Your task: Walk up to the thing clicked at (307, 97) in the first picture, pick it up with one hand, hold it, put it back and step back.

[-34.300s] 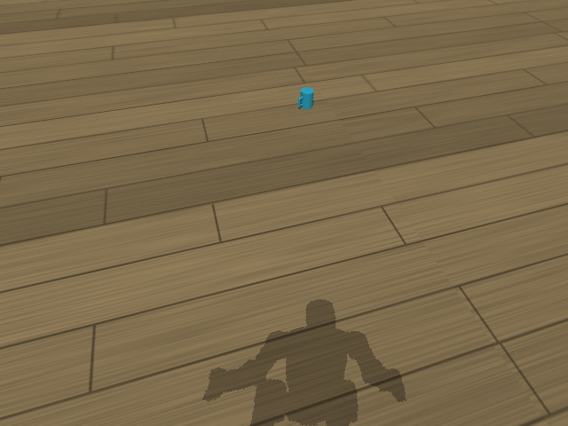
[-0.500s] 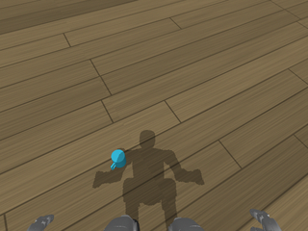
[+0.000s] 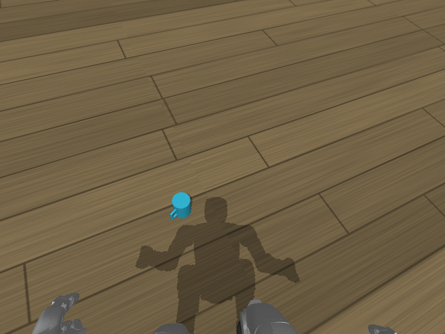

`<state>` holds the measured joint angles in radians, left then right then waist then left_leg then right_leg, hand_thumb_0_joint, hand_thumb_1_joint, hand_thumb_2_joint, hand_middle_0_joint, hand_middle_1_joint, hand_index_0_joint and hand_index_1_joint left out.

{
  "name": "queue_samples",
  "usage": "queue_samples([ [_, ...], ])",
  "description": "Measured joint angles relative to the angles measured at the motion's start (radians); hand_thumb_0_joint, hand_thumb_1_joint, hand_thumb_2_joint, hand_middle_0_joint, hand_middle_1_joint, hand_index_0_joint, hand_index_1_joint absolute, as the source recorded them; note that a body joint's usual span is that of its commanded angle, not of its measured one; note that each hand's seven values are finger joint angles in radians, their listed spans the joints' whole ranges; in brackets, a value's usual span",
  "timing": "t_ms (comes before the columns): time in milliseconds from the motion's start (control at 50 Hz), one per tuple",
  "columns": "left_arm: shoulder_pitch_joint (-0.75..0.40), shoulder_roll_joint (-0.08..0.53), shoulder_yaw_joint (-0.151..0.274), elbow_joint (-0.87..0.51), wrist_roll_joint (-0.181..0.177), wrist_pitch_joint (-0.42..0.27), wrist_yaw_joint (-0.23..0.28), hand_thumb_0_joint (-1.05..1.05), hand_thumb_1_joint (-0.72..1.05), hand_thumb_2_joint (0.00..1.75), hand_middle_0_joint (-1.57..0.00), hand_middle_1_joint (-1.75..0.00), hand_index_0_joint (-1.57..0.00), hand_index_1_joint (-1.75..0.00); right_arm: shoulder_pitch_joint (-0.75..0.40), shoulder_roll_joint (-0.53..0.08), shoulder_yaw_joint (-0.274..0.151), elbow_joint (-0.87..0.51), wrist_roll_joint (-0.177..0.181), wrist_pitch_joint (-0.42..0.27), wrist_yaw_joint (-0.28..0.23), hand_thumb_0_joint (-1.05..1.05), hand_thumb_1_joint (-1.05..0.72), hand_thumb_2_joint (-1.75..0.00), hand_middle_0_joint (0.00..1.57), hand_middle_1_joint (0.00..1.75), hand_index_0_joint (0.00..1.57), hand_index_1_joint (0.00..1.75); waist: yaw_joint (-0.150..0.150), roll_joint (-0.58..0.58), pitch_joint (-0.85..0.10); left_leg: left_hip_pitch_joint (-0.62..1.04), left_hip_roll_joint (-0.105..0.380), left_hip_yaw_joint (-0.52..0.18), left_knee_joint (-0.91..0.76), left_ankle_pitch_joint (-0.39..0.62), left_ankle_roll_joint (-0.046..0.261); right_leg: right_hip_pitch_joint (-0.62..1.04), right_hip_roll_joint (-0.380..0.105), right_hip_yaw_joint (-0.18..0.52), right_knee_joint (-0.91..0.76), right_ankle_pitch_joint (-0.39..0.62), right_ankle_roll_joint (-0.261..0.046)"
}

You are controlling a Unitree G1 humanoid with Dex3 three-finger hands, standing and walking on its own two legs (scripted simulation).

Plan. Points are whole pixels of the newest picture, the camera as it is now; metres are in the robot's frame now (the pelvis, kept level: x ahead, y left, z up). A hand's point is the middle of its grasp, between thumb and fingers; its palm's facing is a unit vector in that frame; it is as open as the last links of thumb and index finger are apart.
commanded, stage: step back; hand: left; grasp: from above
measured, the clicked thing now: (179, 208) +0.65 +0.17 -0.70
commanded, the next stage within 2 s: none
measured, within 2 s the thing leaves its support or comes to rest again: neither
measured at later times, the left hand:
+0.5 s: hand out of the picture -0.08 +0.22 -0.12, palm faces -0.04 -0.90 -0.43, open 7.4 cm
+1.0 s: hand out of the picture -0.23 +0.21 -0.15, palm faces +0.00 -0.93 -0.38, open 7.4 cm
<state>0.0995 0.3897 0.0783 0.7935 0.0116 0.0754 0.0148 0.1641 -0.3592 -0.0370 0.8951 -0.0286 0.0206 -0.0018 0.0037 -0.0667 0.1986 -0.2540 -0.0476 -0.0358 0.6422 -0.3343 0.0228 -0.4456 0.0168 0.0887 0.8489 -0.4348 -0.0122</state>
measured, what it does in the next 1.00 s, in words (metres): walks backwards: right foot, then left foot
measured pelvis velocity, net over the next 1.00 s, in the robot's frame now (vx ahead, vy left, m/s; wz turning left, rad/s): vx -0.33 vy -0.06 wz -0.03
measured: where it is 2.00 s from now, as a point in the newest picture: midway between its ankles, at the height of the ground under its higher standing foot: outside the picture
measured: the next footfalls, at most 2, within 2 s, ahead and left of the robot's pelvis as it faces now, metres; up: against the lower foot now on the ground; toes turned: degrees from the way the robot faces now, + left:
right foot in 0.32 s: -0.11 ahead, -0.15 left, +0.00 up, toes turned -2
left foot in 0.70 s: -0.21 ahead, +0.08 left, +0.00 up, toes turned +0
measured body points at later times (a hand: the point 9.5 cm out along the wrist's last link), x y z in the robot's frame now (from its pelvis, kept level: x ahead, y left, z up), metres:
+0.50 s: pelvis -0.16 -0.04 +0.01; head -0.11 -0.07 +0.46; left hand -0.08 +0.27 -0.09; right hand -0.06 -0.36 -0.12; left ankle -0.12 +0.11 -0.65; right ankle -0.15 -0.15 -0.72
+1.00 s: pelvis -0.33 -0.06 +0.00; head -0.28 -0.05 +0.45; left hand -0.23 +0.26 -0.12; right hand -0.20 -0.37 -0.10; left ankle -0.25 +0.08 -0.72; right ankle -0.39 -0.19 -0.69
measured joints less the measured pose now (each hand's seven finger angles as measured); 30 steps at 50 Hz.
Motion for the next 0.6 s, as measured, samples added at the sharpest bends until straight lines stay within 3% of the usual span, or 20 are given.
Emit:
queue_samples([
  [60,0.020,-0.003,0.000,0.019,-0.005,0.006,-0.004,0.01,0.90,0.90,-0.21,-0.30,-0.20,-0.30,0.006,0.007,0.008,-0.008,-0.006,-0.002,0.000,0.00,-0.90,-0.90,0.21,0.30,0.20,0.30,-0.012,0.030,-0.030,-0.016,0.041,-0.027,-0.041,0.046,0.002,-0.030,0.086,0.041,0.249,-0.074,-0.008],
  [140,0.060,0.010,0.012,0.018,-0.005,-0.006,-0.011,0.01,0.90,0.90,-0.21,-0.30,-0.20,-0.30,-0.017,0.011,0.006,-0.030,-0.002,-0.007,-0.005,0.00,-0.90,-0.90,0.21,0.30,0.21,0.30,0.011,0.024,-0.047,-0.046,0.064,-0.008,-0.089,0.105,-0.009,-0.003,0.100,0.076,0.354,-0.050,0.009],
  [200,0.079,0.022,0.018,0.025,-0.001,-0.008,-0.008,0.00,0.90,0.90,-0.21,-0.30,-0.20,-0.30,-0.045,0.006,0.002,-0.059,0.004,-0.012,-0.009,0.00,-0.90,-0.90,0.21,0.30,0.21,0.30,0.019,0.019,-0.036,-0.082,0.072,0.008,-0.084,0.131,-0.010,0.054,0.079,0.078,0.280,-0.057,0.034],
  [260,0.094,0.026,0.017,0.038,0.001,-0.010,-0.009,0.00,0.90,0.90,-0.21,-0.30,-0.20,-0.30,-0.078,-0.007,-0.001,-0.087,0.003,-0.010,-0.009,0.00,-0.90,-0.90,0.21,0.30,0.21,0.30,0.027,0.025,-0.018,-0.122,0.088,0.031,-0.056,0.148,-0.017,0.122,0.038,0.039,0.111,-0.066,0.043],
  [320,0.105,0.021,0.013,0.057,0.004,-0.021,-0.015,0.01,0.90,0.90,-0.21,-0.30,-0.20,-0.30,-0.101,-0.027,-0.005,-0.104,0.004,0.001,-0.007,0.00,-0.90,-0.90,0.21,0.30,0.21,0.30,0.028,0.043,-0.011,-0.175,0.103,0.045,-0.004,0.156,-0.038,0.213,0.000,-0.012,-0.144,0.002,0.028],
  [360,0.092,-0.018,0.009,0.083,0.013,-0.027,-0.018,0.01,0.90,0.90,-0.21,-0.30,-0.20,-0.30,-0.111,-0.058,-0.017,-0.092,0.013,0.016,-0.009,0.00,-0.90,-0.90,0.21,0.30,0.21,0.30,0.006,0.132,0.011,-0.200,0.138,-0.011,0.034,0.160,-0.034,0.240,0.043,-0.064,-0.193,0.031,0.007],
  [380,0.098,-0.032,0.003,0.082,0.018,-0.029,-0.023,0.01,0.90,0.90,-0.21,-0.30,-0.20,-0.30,-0.102,-0.064,-0.022,-0.081,0.018,0.025,-0.013,0.00,-0.90,-0.90,0.21,0.30,0.20,0.30,-0.004,0.153,0.003,-0.216,0.120,-0.050,0.059,0.094,-0.025,0.235,0.047,-0.082,-0.192,0.041,0.001],
  [420,0.124,-0.036,-0.006,0.069,0.027,-0.027,-0.031,0.01,0.90,0.90,-0.21,-0.30,-0.20,-0.30,-0.075,-0.053,-0.025,-0.054,0.023,0.040,-0.021,0.00,-0.90,-0.90,0.20,0.29,0.20,0.30,0.024,0.122,-0.030,-0.253,0.037,-0.075,0.212,-0.089,-0.028,0.200,0.014,-0.057,-0.173,0.053,-0.010],
  [440,0.134,-0.037,-0.007,0.065,0.027,-0.026,-0.030,0.01,0.90,0.90,-0.21,-0.30,-0.20,-0.30,-0.062,-0.049,-0.022,-0.042,0.026,0.043,-0.020,0.00,-0.90,-0.90,0.20,0.29,0.20,0.30,0.038,0.101,-0.041,-0.263,0.000,-0.078,0.299,-0.127,-0.028,0.190,-0.004,-0.037,-0.180,0.067,-0.013],
  [480,0.141,-0.042,-0.006,0.064,0.027,-0.021,-0.025,0.01,0.90,0.90,-0.21,-0.30,-0.20,-0.30,-0.030,-0.050,-0.018,-0.033,0.032,0.038,-0.017,0.00,-0.91,-0.90,0.20,0.29,0.20,0.30,0.035,0.086,-0.059,-0.268,-0.053,-0.098,0.427,-0.134,-0.024,0.182,-0.029,-0.031,-0.220,0.106,-0.011],
  [540,0.123,-0.043,0.000,0.046,0.028,-0.022,-0.017,0.01,0.90,0.90,-0.21,-0.30,-0.20,-0.30,0.016,-0.056,-0.013,-0.027,0.030,0.025,-0.024,0.00,-0.90,-0.90,0.20,0.29,0.20,0.30,0.018,0.092,-0.072,-0.237,-0.072,-0.110,0.488,-0.128,-0.031,0.151,-0.039,-0.054,-0.249,0.148,-0.010],
  [600,0.086,-0.036,0.002,0.005,0.031,-0.030,-0.006,0.01,0.90,0.90,-0.21,-0.30,-0.20,-0.30,0.039,-0.055,-0.010,-0.012,0.026,0.025,-0.029,0.00,-0.90,-0.90,0.20,0.29,0.20,0.30,0.009,0.102,-0.055,-0.163,-0.049,-0.092,0.405,-0.159,-0.042,0.112,-0.034,-0.085,-0.241,0.173,-0.014],
])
